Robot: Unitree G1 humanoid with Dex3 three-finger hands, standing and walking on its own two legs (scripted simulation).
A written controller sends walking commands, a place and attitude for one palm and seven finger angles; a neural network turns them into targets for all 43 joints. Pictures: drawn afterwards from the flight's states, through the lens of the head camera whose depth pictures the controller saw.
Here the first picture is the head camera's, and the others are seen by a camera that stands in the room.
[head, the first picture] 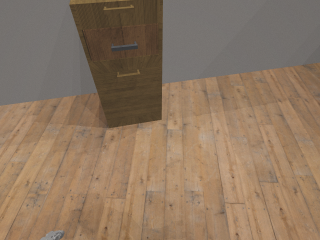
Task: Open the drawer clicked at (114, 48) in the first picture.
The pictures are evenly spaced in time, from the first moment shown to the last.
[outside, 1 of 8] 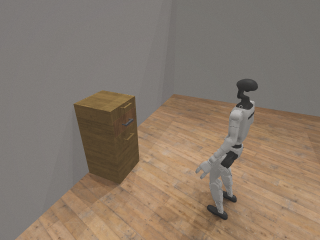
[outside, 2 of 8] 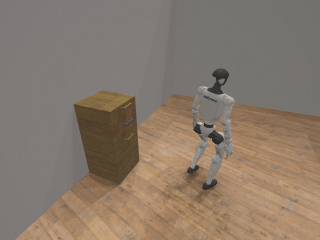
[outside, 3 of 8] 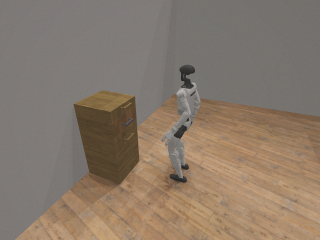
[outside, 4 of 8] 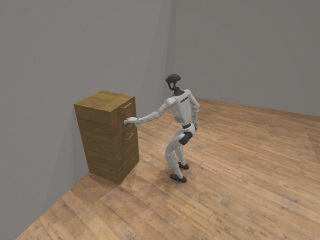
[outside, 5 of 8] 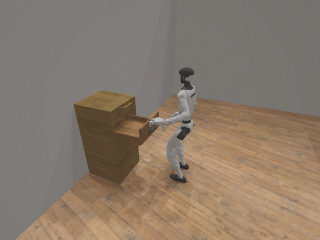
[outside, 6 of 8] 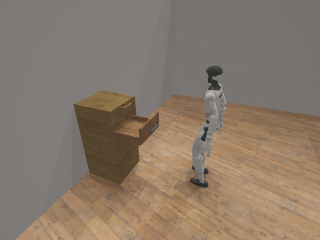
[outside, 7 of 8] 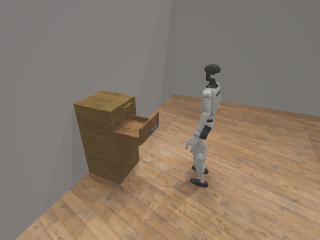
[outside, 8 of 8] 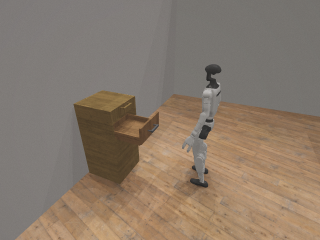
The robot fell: no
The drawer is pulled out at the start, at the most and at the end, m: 0.00 0.30 0.30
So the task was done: yes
